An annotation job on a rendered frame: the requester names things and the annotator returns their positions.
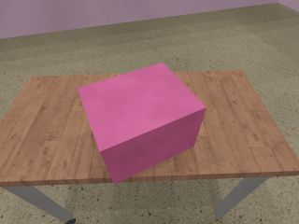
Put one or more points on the carton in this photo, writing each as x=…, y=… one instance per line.
x=141, y=118

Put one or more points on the table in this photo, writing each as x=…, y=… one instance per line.
x=46, y=139

